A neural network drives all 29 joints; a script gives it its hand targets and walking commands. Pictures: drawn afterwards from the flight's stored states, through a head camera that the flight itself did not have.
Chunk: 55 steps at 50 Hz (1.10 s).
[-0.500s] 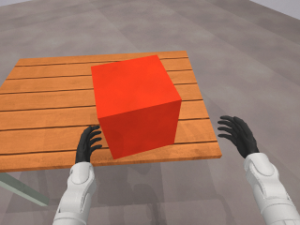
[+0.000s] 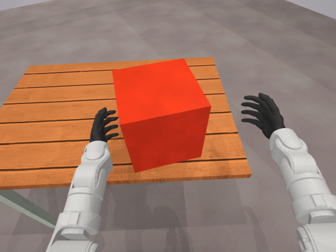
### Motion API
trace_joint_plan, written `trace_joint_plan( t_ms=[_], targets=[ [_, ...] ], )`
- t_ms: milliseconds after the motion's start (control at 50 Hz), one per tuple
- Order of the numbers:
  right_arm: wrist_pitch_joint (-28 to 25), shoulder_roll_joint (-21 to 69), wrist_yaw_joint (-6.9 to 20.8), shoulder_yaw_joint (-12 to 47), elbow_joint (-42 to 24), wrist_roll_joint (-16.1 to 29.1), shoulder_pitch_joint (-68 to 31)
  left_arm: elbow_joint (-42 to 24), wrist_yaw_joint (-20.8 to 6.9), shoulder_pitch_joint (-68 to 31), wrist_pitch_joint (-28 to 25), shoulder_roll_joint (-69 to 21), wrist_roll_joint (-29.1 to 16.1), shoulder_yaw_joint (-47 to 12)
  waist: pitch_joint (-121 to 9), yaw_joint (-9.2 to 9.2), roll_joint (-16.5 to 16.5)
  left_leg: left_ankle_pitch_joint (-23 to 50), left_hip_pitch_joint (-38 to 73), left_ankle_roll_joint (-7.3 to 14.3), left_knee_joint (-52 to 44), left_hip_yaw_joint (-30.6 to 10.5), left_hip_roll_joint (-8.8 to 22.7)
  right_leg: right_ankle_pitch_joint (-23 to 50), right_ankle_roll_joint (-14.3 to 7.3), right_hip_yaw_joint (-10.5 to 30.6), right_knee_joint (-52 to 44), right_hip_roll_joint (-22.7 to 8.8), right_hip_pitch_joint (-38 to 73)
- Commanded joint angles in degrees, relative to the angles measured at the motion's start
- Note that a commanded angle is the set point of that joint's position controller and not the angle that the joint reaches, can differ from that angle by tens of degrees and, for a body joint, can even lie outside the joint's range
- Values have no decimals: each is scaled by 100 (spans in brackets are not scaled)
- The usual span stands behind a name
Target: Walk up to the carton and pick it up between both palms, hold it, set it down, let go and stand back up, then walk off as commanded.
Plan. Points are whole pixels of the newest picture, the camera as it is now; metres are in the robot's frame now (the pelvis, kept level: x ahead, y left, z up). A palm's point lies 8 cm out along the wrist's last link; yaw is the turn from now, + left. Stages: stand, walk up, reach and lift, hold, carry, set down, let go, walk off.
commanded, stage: reach and lift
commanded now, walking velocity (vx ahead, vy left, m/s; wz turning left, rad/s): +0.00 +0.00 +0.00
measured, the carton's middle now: (159, 116) +0.51 +0.08 -0.01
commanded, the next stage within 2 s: none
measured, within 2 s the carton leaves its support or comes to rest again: neither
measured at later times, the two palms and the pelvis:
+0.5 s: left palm (97, 110) +0.40 +0.21 +0.13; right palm (262, 95) +0.44 -0.18 +0.14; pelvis +0.00 +0.00 +0.00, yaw +0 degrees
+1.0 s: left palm (96, 87) +0.45 +0.22 +0.16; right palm (255, 71) +0.49 -0.16 +0.18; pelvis +0.01 +0.00 +0.00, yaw +0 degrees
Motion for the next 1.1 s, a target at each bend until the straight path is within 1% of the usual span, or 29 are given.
trace_joint_plan(
  t_ms=[0, 60, 80, 140, 180, 200, 260, 300, 320, 400, 420, 500, 520, 540, 580, 640, 700, 720, 740, 760, 800, 820, 840, 880, 940, 960, 1020, 1060, 1080],
  targets=[
    [101, -1254, -152, 167, 56, 543, -2787, -560, -68, -2599, 21, 885, -293, 532, -2502, 742, -129, 851, -84, 96, -688, 50, -251, 939, 44, 448, -1070, 315, 1411],
    [222, -1302, -176, 138, 317, 534, -3019, -462, -52, -2921, 96, 955, -288, 571, -2595, 738, -62, 857, -70, 74, -703, 38, -242, 945, 38, 422, -1065, 334, 1367],
    [267, -1288, -184, 176, 329, 564, -3225, -386, -43, -3097, 118, 970, -333, 551, -2634, 762, -101, 838, -117, 79, -683, 46, -239, 906, 34, 425, -1065, 336, 1332],
    [366, -1291, -213, 196, 610, 551, -3549, 24, -46, -3429, 183, 1049, -352, 568, -2630, 798, -79, 797, -238, 71, -651, 51, -243, 889, 36, 424, -1048, 333, 1260],
    [387, -1294, -227, 249, 551, 570, -3777, 8, -25, -3683, 173, 1138, -382, 592, -2852, 838, -62, 869, -244, 62, -606, 57, -251, 992, 46, 406, -1007, 339, 1310],
    [408, -1303, -230, 235, 612, 584, -3891, 77, -9, -3841, 166, 1172, -413, 553, -2906, 788, -59, 858, -285, 51, -588, 49, -250, 1006, 54, 386, -977, 344, 1266],
    [472, -1300, -236, 290, 799, 605, -4151, 458, -1, -4070, 189, 1194, -483, 492, -2987, 809, -59, 859, -367, 56, -549, 51, -237, 1012, 46, 372, -949, 346, 1168],
    [537, -1313, -224, 259, 1089, 588, -4364, 722, 15, -4370, 190, 1240, -495, 451, -3033, 775, -37, 736, -409, 44, -552, 28, -217, 874, 24, 344, -955, 356, 1023],
    [542, -1281, -221, 306, 1128, 610, -4443, 761, 23, -4433, 159, 1251, -506, 451, -3078, 822, -11, 765, -433, 38, -522, 41, -213, 888, 22, 342, -939, 350, 1027],
    [567, -1298, -213, 372, 1402, 636, -4815, 1202, 26, -4803, 98, 1325, -590, 359, -3276, 829, -30, 854, -525, 15, -452, 50, -221, 1003, 23, 317, -906, 364, 944],
    [548, -1285, -224, 439, 1355, 672, -4929, 1277, 34, -4877, 75, 1394, -604, 377, -3359, 875, -58, 914, -596, 19, -408, 60, -231, 1106, 37, 330, -874, 361, 973],
    [544, -1280, -235, 432, 1567, 651, -5309, 1576, 20, -5318, -40, 1490, -691, 287, -3558, 856, -32, 981, -713, -1, -366, 71, -233, 1201, 56, 318, -845, 348, 917],
    [563, -1249, -230, 390, 1747, 631, -5339, 1655, 22, -5417, -76, 1504, -697, 256, -3579, 802, 15, 931, -722, -19, -369, 63, -231, 1164, 52, 306, -846, 339, 845],
    [576, -1244, -232, 450, 1836, 643, -5429, 1771, 19, -5505, -102, 1542, -719, 247, -3607, 862, 21, 978, -723, -20, -356, 82, -224, 1190, 30, 309, -844, 340, 841],
    [582, -1216, -224, 531, 1880, 681, -5533, 1868, -13, -5548, -161, 1584, -792, 180, -3673, 869, 1, 1116, -746, -30, -343, 90, -233, 1415, 44, 308, -820, 339, 945],
    [592, -1197, -233, 618, 1940, 749, -5805, 2122, -27, -5773, -229, 1728, -842, 162, -3825, 937, -14, 1115, -850, -32, -358, 109, -238, 1462, 62, 285, -811, 341, 973],
    [626, -1108, -227, 633, 2223, 709, -5981, 2455, -51, -6056, -329, 1799, -893, 87, -3834, 901, 23, 1058, -949, -41, -371, 115, -238, 1467, 62, 267, -811, 315, 948],
    [619, -1141, -223, 633, 2220, 723, -6048, 2496, -64, -6105, -351, 1819, -946, 39, -3922, 876, -20, 1096, -952, -46, -369, 109, -236, 1547, 64, 243, -799, 332, 950],
    [597, -1134, -229, 595, 2258, 690, -6111, 2548, -68, -6183, -387, 1833, -966, -8, -3990, 852, 35, 1131, -950, -62, -368, 101, -237, 1577, 67, 214, -802, 331, 940],
    [605, -1119, -234, 639, 2307, 681, -6156, 2708, -88, -6174, -420, 1863, -994, 5, -3964, 882, -21, 1174, -1017, -48, -357, 111, -241, 1677, 66, 231, -785, 315, 987],
    [551, -1106, -219, 670, 2321, 696, -6308, 2707, -101, -6312, -523, 1860, -1010, -45, -4244, 903, 51, 1415, -966, -88, -322, 99, -242, 1897, 76, 187, -760, 323, 974],
    [551, -1052, -218, 746, 2359, 723, -6313, 2855, -124, -6318, -562, 1899, -1039, -68, -4235, 917, -11, 1453, -984, -83, -292, 105, -245, 1959, 90, 182, -741, 332, 1015],
    [536, -1038, -230, 705, 2404, 698, -6381, 2919, -150, -6422, -608, 1935, -1062, -85, -4308, 883, -16, 1461, -1063, -84, -292, 117, -263, 2062, 109, 178, -723, 310, 1075],
    [544, -1063, -232, 666, 2600, 676, -6483, 3191, -179, -6520, -641, 1958, -1043, -107, -4203, 858, -21, 1407, -1128, -84, -352, 100, -256, 2026, 115, 148, -739, 309, 1020],
    [505, -979, -219, 733, 2658, 661, -6577, 3471, -201, -6541, -738, 1956, -1086, -193, -4379, 926, -17, 1484, -1120, -88, -332, 102, -250, 2021, 84, 111, -755, 320, 960],
    [479, -980, -220, 732, 2746, 641, -6554, 3573, -226, -6482, -779, 1923, -1088, -225, -4365, 898, -30, 1520, -1139, -92, -315, 90, -255, 2106, 111, 99, -731, 316, 984],
    [392, -863, -234, 830, 2900, 599, -6413, 3988, -333, -6271, -941, 1934, -983, -118, -4211, 945, -137, 1661, -1243, -75, -308, 132, -265, 2408, 171, 109, -671, 312, 1129],
    [316, -798, -238, 830, 3087, 556, -6278, 4233, -414, -6134, -1085, 1877, -942, -120, -4085, 930, -191, 1621, -1251, -62, -322, 124, -253, 2331, 187, 101, -677, 293, 1118],
    [234, -749, -233, 812, 3097, 544, -6231, 4281, -452, -6064, -1199, 1805, -932, -164, -4090, 901, -128, 1664, -1239, -79, -304, 116, -246, 2328, 189, 88, -672, 280, 1069]
  ],
)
